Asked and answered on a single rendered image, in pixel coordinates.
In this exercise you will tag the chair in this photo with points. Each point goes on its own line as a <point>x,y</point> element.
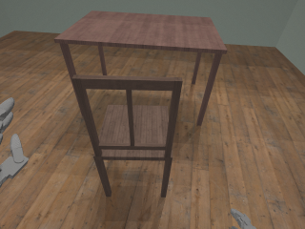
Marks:
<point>131,132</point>

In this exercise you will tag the robot right hand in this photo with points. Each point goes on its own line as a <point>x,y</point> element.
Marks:
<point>242,220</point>

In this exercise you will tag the robot left hand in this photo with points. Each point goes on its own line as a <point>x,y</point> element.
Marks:
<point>17,161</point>

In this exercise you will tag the table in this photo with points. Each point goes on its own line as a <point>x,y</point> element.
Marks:
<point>148,31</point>

